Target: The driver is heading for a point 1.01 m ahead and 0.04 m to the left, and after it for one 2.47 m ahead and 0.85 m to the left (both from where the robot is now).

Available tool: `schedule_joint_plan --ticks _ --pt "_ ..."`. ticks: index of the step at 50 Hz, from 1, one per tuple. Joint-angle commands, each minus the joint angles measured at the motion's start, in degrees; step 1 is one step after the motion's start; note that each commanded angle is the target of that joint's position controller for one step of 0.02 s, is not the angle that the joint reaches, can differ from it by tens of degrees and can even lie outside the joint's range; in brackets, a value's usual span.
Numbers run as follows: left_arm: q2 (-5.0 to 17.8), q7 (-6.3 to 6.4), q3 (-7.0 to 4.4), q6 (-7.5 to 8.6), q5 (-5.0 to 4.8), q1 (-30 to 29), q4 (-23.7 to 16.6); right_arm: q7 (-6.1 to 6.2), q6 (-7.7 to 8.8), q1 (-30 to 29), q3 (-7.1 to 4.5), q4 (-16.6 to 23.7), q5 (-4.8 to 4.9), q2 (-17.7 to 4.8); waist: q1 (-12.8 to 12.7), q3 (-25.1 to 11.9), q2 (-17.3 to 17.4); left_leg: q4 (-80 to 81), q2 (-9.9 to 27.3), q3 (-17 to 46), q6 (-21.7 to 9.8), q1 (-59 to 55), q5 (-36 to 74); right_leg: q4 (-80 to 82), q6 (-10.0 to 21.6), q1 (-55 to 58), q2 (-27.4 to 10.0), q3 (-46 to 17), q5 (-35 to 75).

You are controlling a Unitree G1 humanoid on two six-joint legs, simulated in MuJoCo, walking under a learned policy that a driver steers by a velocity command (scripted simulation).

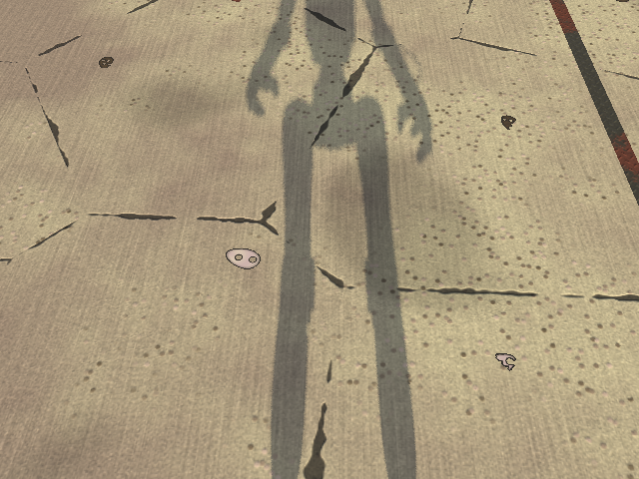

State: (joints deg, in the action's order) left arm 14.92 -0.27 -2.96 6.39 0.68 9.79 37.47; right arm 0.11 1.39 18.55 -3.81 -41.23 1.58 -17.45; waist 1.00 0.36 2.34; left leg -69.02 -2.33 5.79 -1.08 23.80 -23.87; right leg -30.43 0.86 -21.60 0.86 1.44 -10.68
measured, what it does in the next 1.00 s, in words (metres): walks ahead: left foot, then right foot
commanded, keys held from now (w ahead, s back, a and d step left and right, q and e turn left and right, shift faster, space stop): w+q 0.34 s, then w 0.28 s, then w+e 0.38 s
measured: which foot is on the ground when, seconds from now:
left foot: up 0.00-0.38, down 0.40-0.94, up 0.96-1.00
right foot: down 0.00-0.40, up 0.42-0.92, down 0.94-1.00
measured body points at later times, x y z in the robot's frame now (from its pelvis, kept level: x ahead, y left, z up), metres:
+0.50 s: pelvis +0.26 +0.08 -0.01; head +0.29 +0.10 +0.44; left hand +0.25 +0.38 -0.13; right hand +0.50 -0.12 -0.09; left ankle +0.30 +0.17 -0.73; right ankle +0.15 -0.10 -0.63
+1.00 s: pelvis +0.55 +0.11 -0.01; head +0.59 +0.12 +0.43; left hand +0.70 +0.40 -0.10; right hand +0.65 -0.16 -0.14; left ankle +0.33 +0.19 -0.67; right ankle +0.67 +0.05 -0.73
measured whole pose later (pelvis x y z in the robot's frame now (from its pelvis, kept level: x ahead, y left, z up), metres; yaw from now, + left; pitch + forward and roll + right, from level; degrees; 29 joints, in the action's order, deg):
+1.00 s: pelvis +0.55 +0.11 -0.01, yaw +9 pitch +3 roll +1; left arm 16.7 -3.3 -2.8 4.3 -1.1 6.7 39.4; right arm 0.7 2.9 18.2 -3.2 -46.0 -0.5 -17.0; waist 1.9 1.9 -0.6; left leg -51.7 -0.5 -1.8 -0.2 6.9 -29.5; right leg -35.2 5.0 -29.9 2.6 1.8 -8.7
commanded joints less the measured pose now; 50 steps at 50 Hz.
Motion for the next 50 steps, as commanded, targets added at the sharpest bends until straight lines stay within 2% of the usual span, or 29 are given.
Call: schedule_joint_plan --ticks 1,3,6,11,15,17,18,19,20,21,22,23,24,25,26,27,29,30,32,36,39,41,43,45,46,47,48,49,50 --pt "6.03 0.49 -1.77 -0.11 0.24 3.95 -1.19 -0.43 0.41 -3.85 -1.83 6.77 0.0 -5.38 -2.46 -0.07 -9.18 -1.78 7.47 1.12 0.63 17.27 5.56 17.58 8.41 14.65 -15.92 -17.9 -3.41" --pt "6.39 0.4 -2.02 0.37 -0.2 3.65 -0.06 -0.57 -0.33 -3.81 -1.46 6.87 0.04 -3.33 -1.81 0.56 -9.44 0.68 7.99 -0.1 1.18 16.56 7.24 19.89 9.22 12.65 -15.48 -12.61 1.17" --pt "8.52 0.53 -2.85 0.55 -0.02 4.48 1.84 -0.62 -0.64 -6.71 -1.07 7.71 -0.51 -2.33 -2.03 0.93 -6.97 7.38 8.71 0.01 2.22 18.98 12.59 21.36 10.4 14.57 -16.7 -7.46 7.36" --pt "10.6 0.96 -3.41 -0.44 -0.59 5.52 4.07 -2.31 0.2 -14.31 -0.36 8.85 -0.37 -1.01 -4.66 2.53 -5.86 23.4 7.89 -3.96 1.4 15.93 24.63 21.22 8.11 17.51 -15.37 2.35 11.54" --pt "12.64 0.83 -4.14 -1.51 -1.8 7.75 5.95 -3.5 0.26 -18.96 -0.41 11.03 -0.07 -1.46 -5.59 4.57 -6.0 30.48 6.86 -6.99 -1.1 14.3 20.89 19.56 6.79 22.78 -17.35 5.6 15.09" --pt "14.25 0.94 -4.66 -2.18 -2.45 7.34 6.23 -3.7 0.04 -17.52 -1.26 11.49 -0.42 -3.07 -3.62 2.85 -7.22 32.2 4.03 -9.86 -3.45 9.52 14.84 13.63 5.76 25.31 -17.64 7.82 31.92" --pt "15.0 1.05 -4.85 -2.53 -2.87 7.58 6.49 -3.53 -0.13 -14.07 -2.02 10.95 -0.67 -4.28 -1.29 0.17 -7.9 33.0 1.64 -11.36 -4.9 3.44 12.19 7.53 5.3 25.29 -17.34 8.79 42.12" --pt "14.65 1.15 -4.56 -2.88 -3.11 7.15 6.66 -3.14 -0.26 -5.46 -3.48 8.77 -0.59 -6.41 3.89 -4.27 -6.88 36.91 -1.07 -12.32 -6.92 -8.71 15.23 -3.09 4.06 22.31 -15.74 10.65 46.65" --pt "12.27 1.33 -3.48 -2.66 -2.15 8.18 6.43 -2.13 -0.6 4.71 -5.25 5.95 -0.36 -9.95 8.36 -9.53 -3.79 37.39 0.65 -7.02 -9.13 -26.41 17.91 -17.69 1.96 10.61 -13.67 11.12 36.35" --pt "3.9 0.66 -0.67 -1.7 0.63 12.87 3.46 -1.24 -0.27 5.16 -5.93 5.51 -0.09 -16.83 2.42 -13.54 12.99 40.33 17.06 22.92 -17.83 -45.12 13.23 -39.64 -1.9 -15.05 -4.23 9.39 -16.91" --pt "7.03 0.02 -0.6 0.26 -1.33 10.77 3.49 -1.54 0.68 7.36 -4.68 7.05 -0.3 -13.9 5.32 -24.58 9.36 50.26 23.61 42.33 -23.09 -48.2 3.99 -49.02 -2.02 -20.6 -0.8 -4.46 -24.13" --pt "10.93 -0.33 -1.77 1.0 -3.83 4.51 2.03 -1.92 1.45 5.63 -3.67 5.88 -0.81 -10.42 6.65 -16.53 4.76 51.49 21.67 33.55 -19.78 -43.74 5.94 -49.8 -1.26 -25.71 -3.53 -5.79 -19.06" --pt "10.26 -0.16 -1.32 1.43 -3.52 2.31 1.37 -1.93 1.86 2.41 -3.14 5.62 -0.56 -9.01 4.84 -10.44 2.81 51.35 19.37 25.6 -17.57 -35.58 9.82 -45.83 -0.37 -25.5 -6.1 -5.0 -14.27" --pt "10.03 0.31 -1.39 1.44 -1.93 1.55 2.03 -1.82 2.01 -1.86 -2.38 5.84 -0.8 -6.95 2.54 -6.73 -0.06 51.68 17.25 19.93 -15.73 -27.34 15.75 -41.51 -0.38 -22.35 -8.25 -4.81 -10.56" --pt "10.33 0.33 -1.73 0.9 -1.29 2.78 2.56 -1.76 2.26 -4.49 -1.63 6.33 -1.5 -5.09 0.28 -5.14 0.73 52.99 15.54 16.04 -15.06 -21.42 22.01 -38.62 -0.48 -18.1 -9.55 -5.33 -8.1" --pt "10.01 0.16 -1.79 0.19 -1.25 4.36 3.07 -1.68 2.48 -5.55 -1.39 6.47 -1.84 -4.56 -1.13 -4.82 1.19 54.58 14.8 14.28 -15.04 -18.21 24.28 -37.22 -0.73 -15.34 -9.92 -5.43 -6.7" --pt "8.05 0.14 -1.4 -1.03 -0.91 5.42 3.68 -1.45 3.26 -5.36 -1.48 5.32 -1.51 -5.17 -2.11 -3.78 0.2 57.06 14.43 10.6 -15.72 -14.8 28.6 -33.5 -1.96 -14.15 -10.0 -4.64 -4.82" --pt "7.34 0.24 -1.17 -1.44 -0.66 4.15 3.31 -1.25 3.52 -4.84 -1.61 4.63 -1.46 -5.81 -2.03 -2.5 -0.3 58.17 14.05 8.62 -15.69 -13.76 29.96 -31.04 -2.66 -15.12 -9.95 -4.37 -2.52" --pt "6.24 0.2 -0.75 -1.74 -0.54 1.06 2.58 -0.68 3.62 -3.86 -1.64 3.37 -1.55 -6.3 -1.24 -0.72 -0.38 59.33 12.98 4.77 -14.66 -14.17 31.35 -24.61 -3.51 -17.5 -9.89 -4.11 4.42" --pt "4.56 -0.97 0.09 -1.32 -1.54 -4.93 1.91 -0.25 3.66 -1.62 -1.42 1.26 -1.73 -6.68 1.88 1.67 0.37 60.91 11.18 -2.29 -11.04 -15.06 27.4 -10.5 -2.38 -15.36 -7.84 -2.35 18.78" --pt "4.56 -1.91 0.27 -1.23 -2.19 -9.13 0.26 -0.31 3.61 1.15 -1.68 -0.97 -1.6 -7.55 3.9 3.63 0.11 61.0 13.62 -3.74 -10.45 -20.15 25.55 -5.23 -0.9 -16.7 -6.36 -2.56 19.75" --pt "4.71 -2.7 0.26 -1.2 -2.21 -11.09 -1.01 -0.24 3.14 2.1 -1.85 -2.11 -1.47 -7.7 4.49 4.53 -0.24 59.29 15.42 -4.61 -9.91 -25.42 27.71 -3.02 0.46 -19.44 -5.52 -2.86 16.55" --pt "4.9 -3.53 0.18 -1.13 -1.95 -11.44 -2.04 0.09 2.44 2.0 -2.07 -2.69 -1.25 -8.12 3.88 4.15 0.25 56.13 16.79 -5.61 -8.81 -29.69 34.72 -1.85 2.04 -19.94 -4.43 -1.93 11.38" --pt "6.47 -3.82 -0.59 -1.34 -1.53 -7.7 -1.95 0.7 1.76 0.4 -2.41 -2.27 -1.25 -9.42 1.31 0.47 2.31 49.08 16.43 -7.62 -7.05 -31.44 54.22 -2.11 4.04 -13.17 -1.17 1.39 5.35" --pt "8.37 -3.63 -1.66 -1.58 -1.36 -2.45 -0.99 1.11 1.24 -0.39 -2.5 -1.94 -1.31 -10.0 -1.7 -3.22 3.01 41.37 15.38 -9.09 -5.94 -31.18 63.91 -2.04 5.33 -6.0 1.25 3.23 3.57" --pt "11.1 -3.1 -3.18 -1.74 -1.39 5.77 0.8 1.64 0.86 -1.01 -2.2 -1.47 -1.32 -9.67 -6.17 -7.83 1.72 29.37 13.16 -11.57 -3.91 -25.94 64.75 0.05 7.31 6.71 2.66 2.86 6.61" --pt "16.84 -2.27 -4.82 -2.2 -1.39 14.05 1.65 2.03 1.53 2.02 -1.02 0.24 -2.84 -6.99 -7.74 -15.35 -6.95 9.77 9.62 -12.8 -1.19 -9.58 44.63 -1.94 12.81 26.69 -8.52 -13.65 11.1" --pt "17.81 -2.56 -4.61 -1.86 -2.22 14.31 1.77 0.61 3.21 7.46 1.2 1.13 -3.58 -0.55 -3.28 -21.96 -17.46 -6.46 -2.37 -5.78 1.91 12.73 -7.87 6.13 22.44 43.74 -19.36 -44.07 -2.17" --pt "12.6 -2.31 -3.43 -2.02 -2.29 16.1 1.67 -0.43 4.95 0.84 0.13 1.27 -1.4 -6.15 -7.8 -21.31 -11.24 -10.31 0.24 1.65 0.78 19.15 -7.44 11.27 20.08 44.57 -18.47 -45.58 -9.47"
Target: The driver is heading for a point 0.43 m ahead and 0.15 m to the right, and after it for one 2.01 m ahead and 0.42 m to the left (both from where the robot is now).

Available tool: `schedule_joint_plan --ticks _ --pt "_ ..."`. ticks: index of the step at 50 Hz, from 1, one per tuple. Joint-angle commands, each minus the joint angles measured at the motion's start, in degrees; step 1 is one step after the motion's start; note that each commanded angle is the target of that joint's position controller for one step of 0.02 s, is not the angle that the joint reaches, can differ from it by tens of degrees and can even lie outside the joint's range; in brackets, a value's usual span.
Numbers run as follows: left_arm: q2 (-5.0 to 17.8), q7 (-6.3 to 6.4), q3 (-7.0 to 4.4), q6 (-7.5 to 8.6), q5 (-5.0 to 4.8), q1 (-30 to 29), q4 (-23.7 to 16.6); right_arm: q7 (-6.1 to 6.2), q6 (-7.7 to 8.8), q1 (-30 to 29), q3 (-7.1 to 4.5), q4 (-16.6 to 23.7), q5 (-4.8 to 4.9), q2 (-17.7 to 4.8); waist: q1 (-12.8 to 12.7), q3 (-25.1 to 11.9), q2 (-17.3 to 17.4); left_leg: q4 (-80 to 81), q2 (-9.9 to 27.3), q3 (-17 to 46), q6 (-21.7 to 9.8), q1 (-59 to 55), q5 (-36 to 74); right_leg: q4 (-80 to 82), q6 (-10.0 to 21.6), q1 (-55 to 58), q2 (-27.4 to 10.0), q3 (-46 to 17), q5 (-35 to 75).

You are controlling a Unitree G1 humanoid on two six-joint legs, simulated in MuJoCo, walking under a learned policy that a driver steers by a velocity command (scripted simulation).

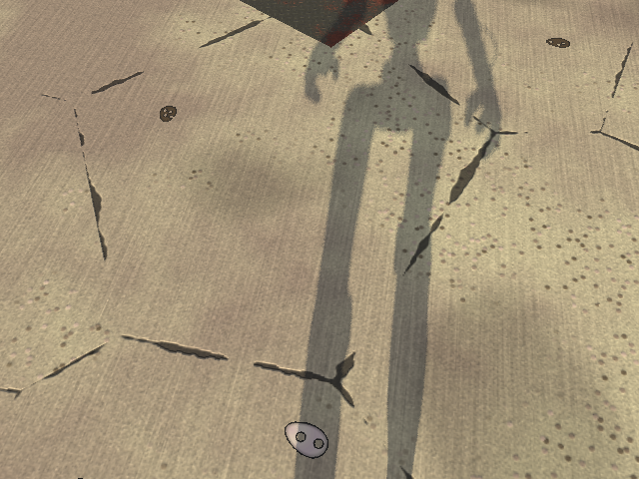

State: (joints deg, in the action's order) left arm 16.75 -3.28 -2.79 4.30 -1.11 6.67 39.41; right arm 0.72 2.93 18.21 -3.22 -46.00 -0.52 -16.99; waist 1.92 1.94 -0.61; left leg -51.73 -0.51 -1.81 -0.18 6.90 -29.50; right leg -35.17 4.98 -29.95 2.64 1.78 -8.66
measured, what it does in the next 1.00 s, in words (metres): walks ahead: left foot, then right foot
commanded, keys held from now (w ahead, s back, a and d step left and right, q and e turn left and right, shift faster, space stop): w+e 0.42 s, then w+q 0.58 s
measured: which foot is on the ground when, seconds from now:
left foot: up 0.00-0.40, down 0.42-0.86, up 0.88-1.00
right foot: down 0.00-0.42, up 0.44-0.84, down 0.86-1.00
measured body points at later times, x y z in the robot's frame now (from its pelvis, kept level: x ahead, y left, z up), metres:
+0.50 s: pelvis +0.29 +0.02 +0.01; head +0.31 +0.03 +0.46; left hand +0.43 +0.28 -0.11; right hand +0.41 -0.28 -0.06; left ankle +0.40 +0.11 -0.72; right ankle +0.13 -0.07 -0.65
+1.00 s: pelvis +0.52 -0.07 +0.02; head +0.54 -0.08 +0.47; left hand +0.70 +0.18 -0.06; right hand +0.56 -0.36 -0.10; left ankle +0.49 +0.08 -0.63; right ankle +0.53 -0.18 -0.72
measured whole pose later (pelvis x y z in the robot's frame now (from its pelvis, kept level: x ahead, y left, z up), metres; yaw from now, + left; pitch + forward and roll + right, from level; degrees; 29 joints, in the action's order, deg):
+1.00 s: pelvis +0.52 -0.07 +0.02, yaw -5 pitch +1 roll -1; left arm 14.4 -0.5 -2.6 5.1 0.5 11.7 39.4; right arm 0.3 2.2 19.5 -3.7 -43.8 1.7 -17.7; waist 0.9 -0.3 2.3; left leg -64.5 1.2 3.6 -0.3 27.3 -20.7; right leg -25.1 1.0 -14.7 0.5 2.1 -11.8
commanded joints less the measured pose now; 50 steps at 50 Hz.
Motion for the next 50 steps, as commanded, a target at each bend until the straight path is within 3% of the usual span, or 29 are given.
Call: schedule_joint_plan --ticks 1,2,3,4,5,8,12,15,18,20,21,22,23,24,25,26,27,29,33,38,40,42,43,44,45,46,47,48,50 --pt "9.62 1.1 -3.19 0.02 -0.04 15.81 -0.77 -1.51 4.44 -4.52 -0.73 8.3 2.41 -7.91 -8.66 -14.24 -5.44 -26.02 0.91 8.43 -1.0 39.48 3.37 17.26 13.66 45.84 -18.77 -38.33 -9.31" --pt "9.2 1.31 -2.98 -0.09 0.18 12.37 -1.67 -1.3 5.01 -6.78 -0.44 8.92 1.68 -7.28 -6.75 -9.32 0.16 -21.76 3.11 7.74 -1.19 38.24 7.09 18.05 12.65 37.28 -16.88 -33.12 -4.0" --pt "8.22 1.51 -2.67 -0.17 0.57 9.43 -2.54 -0.95 4.99 -7.11 -0.8 9.01 0.44 -7.44 -4.49 -6.25 1.39 -17.02 4.67 7.54 -0.65 34.82 9.43 19.07 12.2 29.83 -15.19 -29.15 2.23" --pt "7.28 1.73 -2.28 -0.18 1.19 7.79 -3.48 -0.86 4.46 -5.93 -1.04 9.09 0.02 -7.39 -2.51 -5.59 -0.19 -14.95 5.59 7.82 -0.1 31.12 10.63 20.39 12.23 25.18 -13.66 -26.9 6.24" --pt "6.97 1.88 -2.24 -0.2 1.13 6.83 -3.84 -0.73 3.87 -4.71 -1.07 9.01 -0.18 -6.95 -1.39 -5.11 -1.3 -12.61 5.88 7.5 0.73 29.62 10.92 21.43 12.49 22.51 -12.77 -25.41 8.28" --pt "8.41 2.8 -2.68 -0.06 0.64 7.31 -3.4 -0.24 2.51 -5.85 -0.44 9.41 -0.63 -4.91 -0.97 -3.22 -2.05 -4.14 5.47 5.35 3.58 28.32 15.13 22.64 12.34 15.57 -10.68 -19.76 13.95" --pt "9.58 3.83 -3.17 -0.85 -0.07 10.3 -2.08 -0.6 2.89 -14.77 0.55 11.12 -0.33 -2.67 -4.61 -2.36 -3.39 13.76 2.24 4.51 4.76 22.76 31.5 21.27 8.37 12.09 -6.61 -15.91 8.58" --pt "9.75 4.05 -3.33 -1.54 -0.5 13.3 -0.91 -1.27 3.54 -18.69 0.16 12.13 0.69 -3.88 -6.15 -2.6 -4.25 20.03 0.45 5.61 4.43 20.35 33.82 18.64 7.31 15.09 -7.9 -19.77 4.14" --pt "9.24 4.27 -3.38 -2.08 -0.36 13.48 -0.82 -1.74 4.27 -17.77 -0.94 12.12 1.06 -6.18 -4.7 -2.92 -5.81 23.64 0.31 7.21 2.43 18.0 28.22 13.58 5.91 20.13 -9.89 -25.42 1.9" --pt "7.52 4.17 -2.93 -2.28 -0.05 12.17 -1.43 -1.43 4.77 -10.9 -2.1 10.44 0.91 -7.71 -0.67 -5.19 -6.49 26.95 0.77 6.03 -0.39 7.94 26.34 7.29 3.68 19.2 -7.78 -25.42 3.92" --pt "4.31 3.89 -1.76 -2.02 0.41 11.89 -2.28 -0.95 5.05 -3.78 -2.98 9.8 -0.12 -10.14 2.76 -11.46 -3.13 25.89 7.72 11.87 -3.8 -4.67 24.0 -4.89 1.63 14.55 -4.78 -21.81 1.38" --pt "0.34 3.94 -0.43 -1.4 -0.32 19.31 -3.23 -0.85 4.44 3.54 -4.25 7.9 -1.26 -15.14 1.4 -20.2 11.93 28.36 20.26 34.2 -12.9 -24.56 13.45 -23.93 -2.72 -2.56 3.19 -12.64 -13.96" --pt "3.24 4.03 -0.51 -1.01 -0.85 21.07 -2.46 -1.6 4.0 6.4 -3.96 6.0 0.29 -12.51 1.82 -19.62 17.9 34.18 23.79 49.51 -15.82 -25.81 -0.7 -34.22 -3.82 -12.41 1.52 -11.87 -24.92" --pt "7.23 3.9 -1.49 -0.95 -0.87 16.6 -2.28 -1.68 3.81 3.85 -2.81 6.41 0.9 -8.58 2.84 -11.47 11.18 35.73 21.18 44.14 -14.03 -19.6 -4.33 -38.18 -3.95 -15.63 -0.69 -12.94 -20.7" --pt "7.65 3.86 -1.54 -0.92 -0.18 11.48 -3.32 -1.65 3.31 1.09 -2.18 6.78 0.61 -7.0 2.57 -6.6 6.77 35.75 18.43 36.32 -12.58 -13.24 0.68 -38.18 -4.04 -15.51 -2.59 -10.3 -16.93" --pt "7.11 3.71 -1.46 -0.47 0.81 7.9 -4.54 -1.75 2.92 -1.1 -1.7 6.68 0.3 -6.09 1.65 -2.82 5.11 36.78 15.97 31.24 -12.67 -7.24 7.47 -34.94 -3.9 -15.15 -4.32 -8.5 -14.02" --pt "6.36 3.54 -1.54 -0.16 1.25 6.99 -4.9 -1.76 2.82 -2.29 -1.22 6.73 0.06 -5.19 0.29 -1.51 5.66 37.87 13.98 27.96 -12.5 -3.16 13.34 -31.32 -3.87 -12.69 -6.06 -8.06 -11.59" --pt "4.42 3.22 -1.08 0.2 1.29 7.49 -4.96 -1.82 2.71 -2.9 -0.98 6.56 0.51 -4.72 -1.21 -1.97 7.52 39.14 11.45 24.3 -12.98 0.39 21.44 -25.17 -4.49 -8.52 -6.59 -6.38 -10.83" --pt "1.18 2.72 0.56 1.0 1.66 1.5 -6.26 -0.9 2.0 -1.78 -2.21 5.32 1.76 -8.6 -0.21 -2.28 6.58 39.96 9.44 17.95 -13.18 5.61 27.84 -7.44 -6.3 -1.06 -5.09 -3.71 -3.69" --pt "3.5 2.01 -0.06 1.87 0.42 -4.66 -7.44 -0.48 0.69 3.17 -2.49 3.44 2.36 -9.37 1.45 -2.19 6.38 37.46 10.01 19.94 -11.16 6.12 23.85 4.12 -6.83 7.22 -2.45 -4.76 6.15" --pt "4.55 2.12 -0.76 2.23 0.33 -3.41 -7.24 -0.27 0.26 3.21 -2.52 3.34 2.4 -9.27 -0.41 -2.47 6.48 34.61 9.85 21.62 -9.48 6.54 20.77 7.77 -5.64 12.78 -2.45 -4.82 6.02" --pt "6.82 2.88 -2.14 2.31 0.85 4.0 -5.62 -0.24 0.24 2.76 -1.65 3.83 1.83 -6.28 -4.66 -5.58 5.88 25.98 5.83 20.06 -6.46 10.88 19.93 9.98 -3.07 25.5 -5.28 -6.03 3.45" --pt "10.43 3.52 -3.17 2.17 1.72 12.94 -4.62 -0.36 0.57 2.15 -0.34 5.19 0.88 -2.32 -8.53 -12.41 -1.5 9.25 1.74 14.8 -3.88 17.96 11.67 10.45 0.45 38.01 -15.73 -15.96 0.04" --pt "14.76 3.32 -4.38 1.01 1.97 16.6 -3.03 -0.25 1.43 7.62 0.42 7.35 2.27 -0.23 -6.39 -17.38 -18.31 -6.6 -2.67 8.01 -1.66 33.66 -4.07 16.07 8.45 48.27 -27.25 -37.97 -13.55" --pt "10.52 3.04 -3.63 0.91 1.25 15.97 -2.61 -0.01 1.39 6.47 -0.84 6.35 3.15 -5.56 -7.09 -12.46 -13.03 -15.21 0.9 9.49 -0.96 40.04 -2.51 19.0 9.1 44.89 -26.73 -42.2 -24.28" --pt "7.47 3.08 -2.75 0.99 0.95 14.0 -2.68 -0.1 1.1 2.44 -1.58 6.63 2.97 -7.61 -7.36 -6.61 -8.91 -17.91 2.45 9.65 -0.9 41.69 2.49 19.5 7.32 39.95 -24.35 -34.69 -21.33" --pt "5.67 2.96 -2.1 1.06 1.31 10.86 -2.84 -0.09 0.7 1.28 -1.65 6.36 2.52 -6.88 -5.85 -4.25 -6.14 -17.82 3.89 8.95 -0.44 39.87 6.62 20.48 6.11 35.15 -21.66 -28.14 -14.21" --pt "4.03 2.83 -1.67 1.07 1.57 8.51 -2.5 -0.22 0.36 0.07 -1.75 6.67 2.09 -6.17 -4.67 -1.99 -5.93 -16.29 5.04 8.8 -0.07 38.94 9.29 21.69 5.83 31.3 -19.79 -23.2 -8.02" --pt "3.37 2.84 -1.7 1.48 1.84 6.28 -1.79 -0.7 -0.53 -0.83 -1.57 7.36 2.18 -4.05 -2.86 -0.27 -6.89 -13.95 6.78 8.09 0.41 35.33 12.45 24.4 5.05 25.68 -17.81 -15.53 0.15"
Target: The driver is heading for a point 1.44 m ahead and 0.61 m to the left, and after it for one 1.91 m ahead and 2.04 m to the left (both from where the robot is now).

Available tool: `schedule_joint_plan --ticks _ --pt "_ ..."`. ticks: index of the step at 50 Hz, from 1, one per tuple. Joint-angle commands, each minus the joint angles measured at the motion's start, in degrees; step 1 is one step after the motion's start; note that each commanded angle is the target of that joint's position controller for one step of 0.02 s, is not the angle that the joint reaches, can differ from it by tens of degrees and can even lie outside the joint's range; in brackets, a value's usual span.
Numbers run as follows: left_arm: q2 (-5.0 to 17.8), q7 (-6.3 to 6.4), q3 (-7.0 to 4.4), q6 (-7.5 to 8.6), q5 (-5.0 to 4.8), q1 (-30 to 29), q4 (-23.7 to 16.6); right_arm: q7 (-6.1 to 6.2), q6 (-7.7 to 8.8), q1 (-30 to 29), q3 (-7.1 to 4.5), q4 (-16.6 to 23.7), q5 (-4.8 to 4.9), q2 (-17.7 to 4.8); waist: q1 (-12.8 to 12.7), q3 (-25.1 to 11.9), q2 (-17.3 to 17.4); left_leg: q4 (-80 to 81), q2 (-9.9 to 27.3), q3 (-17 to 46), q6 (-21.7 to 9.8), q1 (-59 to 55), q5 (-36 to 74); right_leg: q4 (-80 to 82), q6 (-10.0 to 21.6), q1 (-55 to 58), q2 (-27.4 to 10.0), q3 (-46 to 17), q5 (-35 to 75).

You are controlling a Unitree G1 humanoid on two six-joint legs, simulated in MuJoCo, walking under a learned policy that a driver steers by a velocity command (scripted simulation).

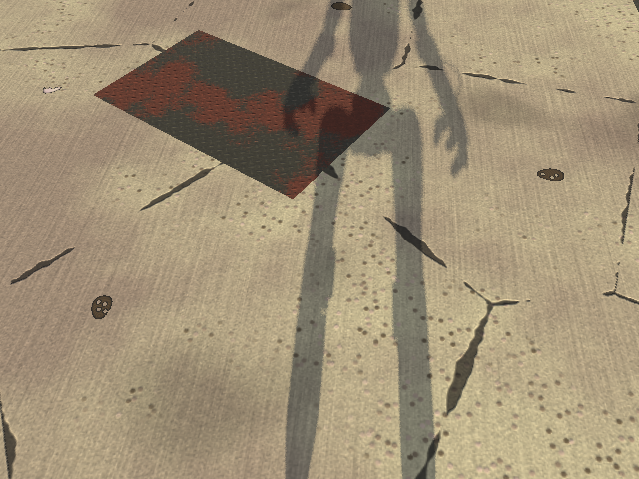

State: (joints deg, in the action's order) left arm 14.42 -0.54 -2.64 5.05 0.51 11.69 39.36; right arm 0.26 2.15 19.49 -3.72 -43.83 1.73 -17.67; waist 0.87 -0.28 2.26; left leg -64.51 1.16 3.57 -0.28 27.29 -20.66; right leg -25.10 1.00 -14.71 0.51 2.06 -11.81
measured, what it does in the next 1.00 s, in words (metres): walks ahead, turning left: left foot, then right foot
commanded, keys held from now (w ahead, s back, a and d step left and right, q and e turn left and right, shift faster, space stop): w+q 0.94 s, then w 0.06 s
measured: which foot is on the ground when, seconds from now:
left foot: up 0.00-0.32, down 0.34-0.84, up 0.86-1.00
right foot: down 0.00-0.34, up 0.36-0.80, down 0.82-1.00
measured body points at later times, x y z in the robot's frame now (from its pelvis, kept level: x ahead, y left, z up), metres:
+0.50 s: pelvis +0.25 +0.09 +0.00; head +0.29 +0.12 +0.44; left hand +0.29 +0.40 -0.11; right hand +0.46 -0.13 -0.10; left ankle +0.28 +0.17 -0.74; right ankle +0.26 -0.08 -0.65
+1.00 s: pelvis +0.53 +0.15 +0.00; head +0.55 +0.16 +0.45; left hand +0.49 +0.45 -0.10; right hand +0.78 -0.03 -0.11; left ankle +0.41 +0.23 -0.65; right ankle +0.61 +0.08 -0.74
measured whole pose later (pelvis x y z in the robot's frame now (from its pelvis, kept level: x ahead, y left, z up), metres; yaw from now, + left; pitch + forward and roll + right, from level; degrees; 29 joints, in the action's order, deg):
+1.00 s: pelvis +0.53 +0.15 +0.00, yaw +36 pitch +1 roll -1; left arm 15.1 -0.7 -3.2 5.6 0.6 11.8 42.0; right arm 0.6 0.8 17.6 -3.8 -40.1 1.4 -18.0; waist -0.3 1.4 2.6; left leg -66.9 0.5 4.4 -0.6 27.7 -20.5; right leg -24.5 1.5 -14.8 1.8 2.7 -10.6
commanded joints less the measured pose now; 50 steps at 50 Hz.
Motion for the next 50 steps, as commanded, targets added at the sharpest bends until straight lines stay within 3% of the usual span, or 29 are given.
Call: schedule_joint_plan --ticks 1,7,12,14,15,16,17,18,19,20,21,22,23,24,26,29,32,36,39,40,41,42,43,44,45,46,47,48,50 --pt "6.05 0.14 -2.09 1.01 0.08 1.16 -1.27 -0.39 -0.07 -2.83 -0.87 5.68 -0.16 -2.42 -1.55 2.02 -9.18 -0.21 5.21 2.2 0.89 14.64 5.05 15.19 9.38 9.6 -15.46 -13.16 6.87" --pt "9.95 0.79 -3.48 0.94 -0.34 2.09 1.79 -2.09 -0.03 -11.03 0.27 8.76 -0.57 -0.42 -3.06 2.98 -5.96 17.63 5.15 -0.54 0.94 11.75 19.52 16.73 8.8 9.54 -14.67 -0.59 15.69" --pt "12.88 0.94 -4.47 -0.11 -1.82 5.08 4.29 -3.52 -0.23 -18.14 0.06 12.22 -0.42 -1.84 -4.37 4.84 -5.38 26.67 3.66 -3.89 -2.21 9.34 18.33 14.71 6.5 15.15 -16.83 4.26 18.5" --pt "14.59 1.11 -4.99 -0.84 -2.28 5.24 4.67 -3.7 -0.52 -17.14 -0.79 12.94 -0.75 -3.51 -2.66 2.93 -6.52 27.96 0.69 -6.93 -4.48 4.49 12.56 8.42 5.29 17.74 -16.95 6.55 34.24" --pt "15.43 1.28 -5.21 -1.3 -2.51 5.13 4.68 -3.6 -0.76 -13.32 -1.72 12.35 -0.89 -5.09 -0.12 0.06 -7.06 28.57 -1.74 -8.82 -5.89 -1.66 10.32 1.45 4.5 17.84 -16.33 7.97 43.43" --pt "14.91 1.49 -4.92 -1.7 -2.64 4.79 4.53 -3.18 -1.02 -4.65 -3.34 10.09 -0.7 -7.63 4.76 -4.46 -5.98 31.52 -4.5 -9.84 -7.88 -14.01 12.67 -10.02 2.91 14.14 -14.46 10.0 46.77" --pt "12.74 1.76 -3.92 -1.54 -1.33 6.04 3.82 -2.09 -1.6 5.48 -5.31 7.54 -0.35 -11.87 8.95 -9.74 -1.44 32.03 -1.25 -2.07 -10.66 -31.82 13.75 -26.92 0.37 1.06 -12.2 10.23 33.22" --pt "4.34 1.01 -1.08 -0.34 1.13 11.52 0.14 -1.61 -1.18 3.29 -6.0 8.13 0.19 -18.86 1.36 -14.35 15.11 38.05 14.2 31.34 -21.11 -48.7 2.78 -47.92 -3.29 -24.35 -0.83 6.25 -19.86" --pt "8.7 0.33 -1.49 1.63 -0.79 6.4 -0.09 -1.9 -0.26 5.04 -4.59 10.26 -0.14 -14.43 5.84 -22.1 8.42 46.64 17.77 44.8 -23.13 -50.99 -6.28 -54.2 -2.49 -29.64 0.07 -7.1 -22.83" --pt "11.73 -0.02 -2.29 2.52 -2.92 0.83 -1.79 -2.13 0.59 3.4 -3.57 9.28 -0.7 -11.13 6.49 -13.58 4.93 47.98 16.28 36.97 -20.04 -45.78 -2.65 -53.6 -1.38 -34.07 -2.31 -7.25 -17.05" --pt "10.88 0.29 -1.88 3.08 -2.38 -0.24 -1.97 -2.07 1.02 0.42 -3.14 9.29 -0.64 -9.96 4.2 -8.46 1.19 47.85 13.87 30.28 -18.25 -37.58 2.85 -48.95 -0.72 -32.46 -4.64 -6.89 -11.95" --pt "10.8 0.78 -2.05 3.16 -0.79 -0.2 -1.36 -1.91 1.06 -3.58 -2.63 9.85 -0.87 -8.34 1.7 -5.35 -0.78 47.94 11.76 25.14 -16.82 -29.86 9.59 -44.13 -1.04 -28.71 -6.34 -6.96 -8.82" --pt "11.19 0.85 -2.41 2.65 -0.18 0.99 -1.06 -1.71 1.13 -6.06 -2.1 10.79 -1.58 -7.07 -0.53 -4.32 0.29 48.99 10.11 21.87 -16.35 -24.37 15.15 -41.5 -1.27 -24.41 -7.46 -7.5 -6.72" --pt "11.06 0.77 -2.5 1.97 0.04 1.58 -0.93 -1.56 1.17 -7.22 -2.0 11.16 -1.86 -6.77 -1.59 -3.85 0.98 50.19 9.36 20.7 -16.56 -21.11 17.91 -39.78 -1.8 -22.06 -7.53 -7.38 -5.73" --pt "9.46 0.81 -2.18 0.87 0.49 1.5 -0.77 -1.07 1.53 -6.86 -2.07 10.39 -1.49 -6.99 -2.16 -2.7 0.36 51.38 8.3 17.35 -17.13 -16.66 23.03 -35.66 -3.36 -20.65 -7.04 -6.22 -3.82" --pt "7.34 0.84 -1.39 0.42 0.72 -4.53 -2.43 0.02 1.47 -4.33 -2.44 8.74 -1.11 -8.26 -0.47 -0.22 0.19 51.85 5.74 13.49 -15.59 -13.68 23.37 -24.72 -5.07 -21.34 -5.45 -5.65 6.37" --pt "5.94 0.19 -0.72 0.86 0.2 -11.07 -3.79 0.59 0.99 -1.84 -2.55 7.32 -0.67 -8.5 2.09 0.89 1.49 51.04 3.49 12.14 -12.96 -12.02 17.93 -12.3 -5.2 -17.18 -2.7 -5.43 15.96" --pt "7.38 -0.84 -1.06 1.69 -0.73 -15.72 -5.34 0.84 0.42 1.74 -2.64 5.34 -0.12 -8.44 3.56 1.43 2.18 47.27 5.27 17.19 -12.06 -16.0 14.04 -4.99 -4.12 -14.63 -0.89 -6.92 16.28" --pt "9.1 -1.13 -1.97 2.33 -0.95 -13.57 -5.06 1.07 -0.22 1.61 -2.78 4.97 -0.25 -8.26 1.87 0.8 4.52 42.17 6.55 21.71 -10.9 -20.07 16.04 -2.52 -2.05 -10.82 -0.31 -7.28 8.85" --pt "9.6 -0.91 -2.45 2.57 -0.93 -9.96 -4.14 1.03 -0.43 0.83 -2.62 5.16 -0.27 -7.61 -0.18 -0.27 5.14 39.58 5.61 21.85 -10.02 -19.74 17.91 -0.49 -0.82 -5.78 -0.04 -6.19 8.29" --pt "11.16 -0.49 -3.32 2.82 -0.4 -4.32 -3.04 0.86 -0.37 0.41 -1.92 5.62 -0.51 -5.62 -3.01 -4.28 4.35 32.8 2.8 19.82 -8.25 -17.74 20.34 0.43 1.26 4.09 -1.96 -6.86 8.56" --pt "14.19 0.05 -4.16 2.87 0.4 4.34 -2.35 0.66 -0.18 0.76 -0.67 6.71 -1.43 -2.32 -6.4 -12.41 -1.82 16.95 -0.83 14.89 -5.98 -10.39 12.13 -0.92 4.95 19.32 -11.66 -15.97 6.08" --pt "18.08 -0.16 -5.16 2.0 0.66 9.17 -0.06 0.62 0.27 9.16 0.29 7.94 0.42 0.36 -2.95 -19.22 -20.68 -1.02 -8.33 7.49 -1.89 10.28 -13.71 3.83 14.74 36.98 -24.39 -42.37 -6.61" --pt "12.8 -0.48 -4.18 1.64 -0.85 8.17 -0.71 0.91 0.32 7.94 -0.73 6.65 0.94 -5.86 -4.32 -15.06 -15.16 -8.25 -3.09 8.11 -1.01 17.47 -12.0 7.38 13.71 34.32 -24.91 -47.27 -20.9" --pt "9.48 -0.16 -3.25 1.3 -0.85 5.74 -1.28 0.92 0.03 1.11 -1.7 7.33 0.43 -9.06 -5.96 -7.53 -9.96 -9.78 -1.24 6.84 -0.56 18.9 -6.48 8.44 10.92 27.21 -22.05 -38.08 -19.46" --pt "8.56 -0.03 -2.71 0.9 -0.21 2.76 -1.5 1.02 -0.27 -1.94 -1.81 7.95 -0.24 -8.66 -4.97 -3.39 -6.4 -8.84 0.61 5.02 -0.15 17.07 -2.5 9.35 9.38 20.28 -19.56 -30.63 -11.84" --pt "7.37 0.08 -2.3 0.69 0.0 1.15 -1.01 0.78 -0.28 -3.79 -1.94 8.64 -0.82 -7.81 -4.03 -0.24 -6.18 -6.39 2.08 4.87 0.05 15.97 0.12 10.62 9.07 15.15 -17.45 -25.32 -5.72" --pt "6.76 0.13 -1.95 0.84 0.44 0.87 -0.45 0.4 -0.35 -3.6 -1.79 8.81 -0.58 -6.26 -2.82 0.65 -7.67 -4.52 3.34 4.62 -0.13 13.06 1.75 12.03 8.54 11.4 -15.52 -21.28 -1.96" --pt "6.36 -0.14 -1.91 1.34 0.05 1.38 0.89 0.1 -0.58 -2.86 -1.17 8.57 -0.18 -3.23 -1.97 1.04 -8.52 -1.07 3.6 3.36 -0.15 10.81 2.35 14.4 9.34 8.49 -13.93 -16.32 2.27"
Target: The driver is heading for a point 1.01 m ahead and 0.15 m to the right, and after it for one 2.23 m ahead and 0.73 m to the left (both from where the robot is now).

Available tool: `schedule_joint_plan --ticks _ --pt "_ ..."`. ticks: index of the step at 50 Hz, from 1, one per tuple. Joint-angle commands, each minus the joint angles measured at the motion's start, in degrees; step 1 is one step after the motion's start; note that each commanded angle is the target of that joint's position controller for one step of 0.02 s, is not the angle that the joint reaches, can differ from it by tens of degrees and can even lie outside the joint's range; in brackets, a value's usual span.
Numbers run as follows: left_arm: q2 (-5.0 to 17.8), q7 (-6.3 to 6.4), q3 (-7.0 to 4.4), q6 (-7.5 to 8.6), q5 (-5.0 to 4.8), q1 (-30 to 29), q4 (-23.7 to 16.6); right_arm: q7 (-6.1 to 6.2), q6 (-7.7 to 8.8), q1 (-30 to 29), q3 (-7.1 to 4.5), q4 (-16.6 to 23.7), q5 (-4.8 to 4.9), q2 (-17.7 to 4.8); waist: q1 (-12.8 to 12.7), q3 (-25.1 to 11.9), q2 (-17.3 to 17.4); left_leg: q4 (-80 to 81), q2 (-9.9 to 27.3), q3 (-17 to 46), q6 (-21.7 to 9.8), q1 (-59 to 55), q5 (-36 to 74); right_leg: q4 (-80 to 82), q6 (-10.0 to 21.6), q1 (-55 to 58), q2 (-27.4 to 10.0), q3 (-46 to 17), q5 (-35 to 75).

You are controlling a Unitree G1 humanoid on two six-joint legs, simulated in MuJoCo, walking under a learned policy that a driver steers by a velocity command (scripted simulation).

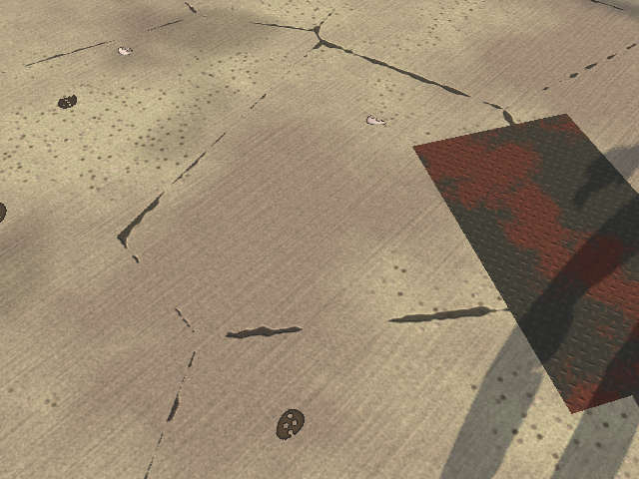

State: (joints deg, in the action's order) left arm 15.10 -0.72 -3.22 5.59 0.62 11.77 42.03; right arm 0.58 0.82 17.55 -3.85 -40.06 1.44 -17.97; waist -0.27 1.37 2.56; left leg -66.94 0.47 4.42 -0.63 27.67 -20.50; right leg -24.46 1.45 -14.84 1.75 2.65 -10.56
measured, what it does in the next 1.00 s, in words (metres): walks ahead: left foot, then right foot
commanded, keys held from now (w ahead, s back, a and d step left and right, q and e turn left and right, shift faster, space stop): w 0.64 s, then w+e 0.36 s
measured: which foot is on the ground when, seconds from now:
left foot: up 0.00-0.30, down 0.32-0.86, up 0.88-1.00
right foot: down 0.00-0.34, up 0.36-0.84, down 0.86-1.00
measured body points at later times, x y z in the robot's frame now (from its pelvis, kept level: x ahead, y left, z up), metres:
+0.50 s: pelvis +0.26 +0.07 +0.00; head +0.29 +0.09 +0.45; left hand +0.33 +0.36 -0.12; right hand +0.41 -0.19 -0.09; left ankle +0.29 +0.16 -0.74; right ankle +0.24 -0.09 -0.65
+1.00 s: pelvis +0.55 +0.03 -0.01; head +0.59 +0.02 +0.44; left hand +0.70 +0.29 -0.11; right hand +0.63 -0.25 -0.13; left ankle +0.46 +0.18 -0.65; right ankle +0.61 -0.04 -0.74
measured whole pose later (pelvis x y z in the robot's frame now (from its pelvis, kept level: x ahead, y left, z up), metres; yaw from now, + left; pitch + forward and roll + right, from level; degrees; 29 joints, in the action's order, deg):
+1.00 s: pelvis +0.55 +0.03 -0.01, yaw -4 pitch +1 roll +0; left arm 16.8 -2.4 -3.1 3.6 -0.6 11.3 43.7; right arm 0.0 5.8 15.1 -2.3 -45.7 0.1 -16.6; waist -0.1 2.7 0.5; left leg -65.6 1.2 1.9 -0.5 21.5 -22.0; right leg -28.1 5.2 -20.9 5.0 -0.4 -8.6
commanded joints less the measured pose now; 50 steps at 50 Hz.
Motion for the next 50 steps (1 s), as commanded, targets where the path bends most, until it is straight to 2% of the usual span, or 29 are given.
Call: schedule_joint_plan --ticks 1,3,6,9,12,14,15,16,17,18,19,20,21,22,24,28,32,34,39,41,42,43,44,45,46,47,48,49,50 --pt "6.36 -0.1 -1.55 1.06 -0.29 1.76 -1.04 -0.28 0.69 -1.64 -0.73 5.05 -0.05 -2.03 -0.69 -0.16 -8.34 3.76 4.39 2.32 0.37 10.74 2.87 14.76 9.71 8.02 -15.39 -15.39 3.14" --pt "8.11 -0.21 -2.06 1.23 -0.54 2.37 0.19 -0.44 0.9 -4.18 -0.19 5.8 -0.58 -1.17 -0.75 0.35 -7.09 9.94 4.73 2.09 0.77 12.09 6.35 16.11 11.05 8.64 -16.06 -12.88 7.61" --pt "9.56 -0.2 -2.26 0.73 -1.2 2.58 1.4 -1.42 1.83 -8.82 0.58 6.43 -0.86 -0.51 -1.8 0.71 -6.26 21.19 5.05 -0.56 0.72 9.89 15.43 16.68 10.27 9.02 -14.53 -7.35 12.43" --pt "11.06 -0.05 -2.42 0.01 -1.89 5.99 3.3 -2.32 2.66 -14.84 1.08 7.68 -0.57 -0.15 -4.03 1.61 -6.16 29.31 3.9 -3.48 0.51 5.97 20.17 16.39 9.27 9.47 -14.27 -4.62 12.91" --pt "12.29 0.01 -2.65 -0.96 -2.46 8.65 5.31 -2.8 2.82 -18.19 0.78 9.17 -0.22 -1.49 -4.04 2.51 -7.01 33.77 2.99 -3.9 -1.09 5.21 17.11 14.75 8.38 14.13 -16.86 -5.03 15.31" --pt "13.25 0.26 -2.81 -1.68 -2.78 8.46 6.06 -2.9 2.88 -16.19 0.05 8.94 -0.52 -3.11 -1.61 0.97 -7.86 36.55 1.2 -5.4 -2.95 -0.11 13.93 10.27 7.18 16.35 -17.39 -4.09 25.1" --pt "13.3 0.45 -2.67 -1.99 -2.97 7.69 6.23 -2.72 2.87 -10.72 -0.89 7.31 -0.85 -4.57 1.99 -2.45 -7.57 39.01 -0.46 -6.97 -4.36 -8.91 15.16 3.49 5.85 15.39 -15.85 -1.76 33.62" --pt "11.86 0.7 -2.0 -2.06 -2.56 8.2 6.27 -2.22 2.66 -2.08 -2.4 4.5 -1.01 -7.35 5.91 -7.9 -6.67 39.02 -0.94 -6.94 -5.94 -22.11 16.06 -7.11 4.05 10.71 -13.11 0.65 35.33" --pt "8.27 0.82 -0.4 -1.76 -0.47 8.28 4.44 -1.24 2.14 8.4 -3.73 2.72 -1.43 -12.18 9.47 -16.47 1.78 37.02 11.32 7.56 -9.82 -39.66 18.41 -26.55 1.52 -2.5 -9.78 2.69 15.99" --pt "2.8 0.31 1.31 -0.65 -0.7 14.19 3.49 -1.46 2.12 8.11 -3.75 2.42 -1.35 -15.21 4.65 -22.92 14.8 45.27 21.97 34.01 -18.29 -51.25 5.17 -43.05 -0.9 -21.17 -0.31 -2.04 -22.3" --pt "9.35 -0.02 -0.29 0.16 -2.13 9.5 4.0 -1.71 2.42 6.97 -2.37 2.81 -0.91 -9.54 6.99 -18.89 7.29 48.67 20.53 34.04 -16.52 -47.63 -1.03 -48.34 -0.3 -27.24 -3.29 -7.88 -22.57" --pt "10.83 -0.24 -0.84 0.67 -3.18 4.78 2.18 -1.81 2.81 3.35 -1.62 2.85 -0.86 -7.86 6.1 -10.92 5.83 49.79 18.53 25.87 -14.6 -40.69 2.07 -47.89 0.47 -30.17 -5.66 -6.71 -17.18" --pt "9.94 0.09 -0.69 0.75 -2.67 3.0 2.19 -1.95 3.06 -0.1 -1.17 2.96 -1.04 -6.55 4.26 -7.13 1.99 50.94 16.06 20.07 -13.59 -33.57 8.13 -45.32 0.27 -28.26 -7.89 -5.79 -12.04" --pt "9.45 0.22 -0.85 0.51 -1.67 2.68 2.33 -2.15 3.25 -2.69 -0.78 3.05 -1.38 -5.01 2.52 -4.35 1.59 52.65 13.98 15.76 -13.11 -27.91 13.21 -42.17 -0.25 -26.02 -9.23 -5.78 -8.63" --pt "7.61 0.04 -0.66 -0.6 -1.55 5.06 3.18 -2.19 3.93 -4.58 -0.61 2.78 -1.81 -3.87 -0.2 -3.96 2.84 55.97 12.33 11.72 -13.32 -22.02 17.85 -39.77 -1.21 -20.67 -10.44 -6.2 -5.02" --pt "5.86 0.35 -0.26 -1.91 -0.72 0.07 1.69 -1.56 4.91 -2.97 -1.13 0.18 -1.51 -5.53 -0.25 -0.4 0.61 59.42 11.69 5.84 -14.05 -19.23 23.38 -30.59 -3.35 -23.87 -10.57 -5.81 2.83" --pt "4.29 -0.51 0.54 -1.16 -0.88 -7.71 -0.12 -0.79 4.45 -0.09 -1.28 -2.16 -1.2 -6.82 2.36 1.63 0.35 60.18 9.49 0.62 -11.65 -19.45 22.65 -15.62 -3.12 -21.89 -8.51 -4.25 15.22" --pt "4.16 -1.15 0.86 -0.94 -1.39 -10.67 -0.8 -0.62 4.35 1.72 -1.52 -3.55 -1.12 -7.79 3.7 2.23 0.38 60.53 10.32 -1.16 -11.15 -21.43 20.87 -11.46 -2.53 -20.8 -7.43 -3.26 18.1" --pt "5.28 -2.84 0.78 -0.91 -1.85 -14.84 -3.55 -0.16 3.23 4.06 -2.01 -6.73 -0.94 -8.2 4.24 3.21 0.04 56.14 14.61 -3.93 -9.09 -32.54 26.55 -7.14 1.39 -23.75 -5.74 -3.94 11.05" --pt "6.72 -3.14 0.08 -0.99 -1.52 -11.66 -3.44 0.28 2.54 2.71 -2.3 -6.66 -1.02 -9.13 2.03 0.33 1.64 49.94 14.48 -5.91 -7.39 -34.86 42.93 -7.02 3.33 -17.99 -3.03 -1.24 5.79" --pt "8.21 -3.0 -0.91 -1.13 -1.35 -6.3 -2.24 0.6 2.02 1.67 -2.35 -6.36 -1.14 -9.5 -1.0 -3.37 2.1 42.42 13.22 -7.86 -6.13 -34.54 53.14 -6.4 4.58 -10.31 -0.62 0.93 5.21" --pt "11.0 -2.52 -2.57 -1.33 -1.39 2.06 0.07 1.15 1.54 1.72 -1.97 -5.72 -1.46 -8.79 -4.69 -8.49 0.79 30.64 10.59 -10.59 -4.1 -29.99 55.32 -5.6 6.19 2.15 1.05 0.88 6.8" --pt "16.78 -1.76 -4.33 -1.72 -1.24 9.89 0.81 1.31 2.19 5.4 -0.72 -3.5 -2.45 -5.77 -5.34 -15.89 -7.69 10.27 6.09 -12.03 -0.74 -10.35 38.05 -6.96 12.91 23.92 -10.55 -18.23 6.87" --pt "17.18 -2.02 -4.15 -1.67 -2.36 11.41 1.26 0.24 3.83 9.1 1.26 -3.6 -3.38 -0.42 -2.95 -21.6 -16.54 -4.25 -4.43 -5.07 1.85 8.34 -10.54 2.1 20.56 37.21 -19.97 -45.33 -5.19" --pt "12.73 -1.84 -2.89 -1.6 -2.33 11.69 0.94 -0.68 5.5 3.22 0.07 -2.94 -1.1 -5.65 -5.92 -19.56 -12.15 -9.14 -1.76 2.28 0.57 14.72 -10.9 6.37 18.51 36.9 -19.41 -45.92 -11.49" --pt "11.71 -1.57 -2.61 -1.46 -1.85 8.22 0.21 -1.03 6.6 -1.97 -0.21 -0.98 0.39 -7.09 -5.61 -11.73 -9.43 -7.84 0.65 1.56 -0.39 17.48 -5.71 7.61 16.51 29.55 -17.84 -38.68 -8.43" --pt "10.96 -1.35 -2.43 -1.4 -1.49 5.12 -0.67 -0.7 7.22 -4.72 -0.1 -0.4 -0.32 -6.81 -4.24 -7.49 -4.56 -4.05 2.78 0.92 -0.74 16.16 -1.51 8.36 15.44 21.71 -15.83 -33.3 -3.13" --pt "9.61 -1.19 -2.0 -1.37 -1.01 2.59 -1.49 -0.33 7.21 -5.19 -0.47 -0.32 -1.44 -6.9 -2.09 -4.82 -3.25 0.29 4.34 0.9 -0.35 12.68 1.18 9.4 14.85 14.81 -14.18 -29.22 3.42" --pt "8.63 -1.02 -1.66 -1.35 -0.47 1.21 -2.28 -0.24 6.73 -4.49 -0.68 -0.18 -1.97 -6.7 -0.31 -4.48 -4.51 2.41 5.08 1.31 0.14 9.14 2.55 10.59 14.85 10.66 -12.76 -27.28 7.5"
